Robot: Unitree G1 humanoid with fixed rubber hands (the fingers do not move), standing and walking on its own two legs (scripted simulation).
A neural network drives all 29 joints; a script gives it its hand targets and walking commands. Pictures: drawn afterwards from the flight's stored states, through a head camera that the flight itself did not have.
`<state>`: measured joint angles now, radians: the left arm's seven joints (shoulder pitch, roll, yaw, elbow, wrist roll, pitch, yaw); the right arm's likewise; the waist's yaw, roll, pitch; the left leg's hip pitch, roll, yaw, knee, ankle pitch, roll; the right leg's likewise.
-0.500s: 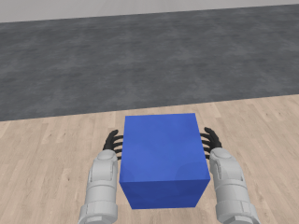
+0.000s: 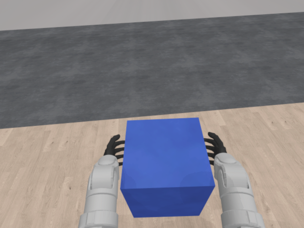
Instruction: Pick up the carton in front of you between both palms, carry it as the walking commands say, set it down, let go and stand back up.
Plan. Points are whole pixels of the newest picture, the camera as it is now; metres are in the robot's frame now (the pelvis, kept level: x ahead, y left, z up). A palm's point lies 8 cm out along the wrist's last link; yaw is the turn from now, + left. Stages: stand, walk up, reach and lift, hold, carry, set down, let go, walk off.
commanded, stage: hold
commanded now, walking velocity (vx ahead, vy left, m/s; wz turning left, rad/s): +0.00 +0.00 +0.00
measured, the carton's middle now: (164, 170) +0.30 +0.00 -0.04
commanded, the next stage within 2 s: carry in 1.30 s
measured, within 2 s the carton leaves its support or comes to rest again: neither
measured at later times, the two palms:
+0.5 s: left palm (108, 159) +0.28 +0.15 +0.05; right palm (220, 157) +0.28 -0.15 +0.05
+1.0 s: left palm (109, 159) +0.28 +0.15 +0.05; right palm (220, 157) +0.28 -0.15 +0.05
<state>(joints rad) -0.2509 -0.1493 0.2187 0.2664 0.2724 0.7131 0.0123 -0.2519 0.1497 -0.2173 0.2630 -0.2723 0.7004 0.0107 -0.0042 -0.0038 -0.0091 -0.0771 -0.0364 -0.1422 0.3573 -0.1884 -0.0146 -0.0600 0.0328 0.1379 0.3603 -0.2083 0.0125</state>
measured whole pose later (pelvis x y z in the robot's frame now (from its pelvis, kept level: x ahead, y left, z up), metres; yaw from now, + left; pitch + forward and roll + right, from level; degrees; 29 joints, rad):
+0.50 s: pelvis -0.01 +0.00 +0.00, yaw +0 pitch -7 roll +0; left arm -0.30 -0.16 0.26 0.27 0.30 0.76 0.00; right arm -0.31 0.16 -0.26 0.27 -0.30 0.75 0.02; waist 0.00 -0.01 0.01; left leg -0.06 -0.04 -0.13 0.37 -0.18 -0.01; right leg -0.04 0.03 0.14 0.37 -0.20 0.02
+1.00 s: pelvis +0.00 +0.00 +0.00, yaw +0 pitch -7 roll +0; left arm -0.27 -0.15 0.22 0.24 0.29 0.77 0.00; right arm -0.27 0.15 -0.22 0.24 -0.28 0.76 0.02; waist 0.00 0.00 0.00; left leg -0.04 -0.03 -0.13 0.34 -0.18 -0.01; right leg -0.02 0.03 0.13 0.34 -0.20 0.01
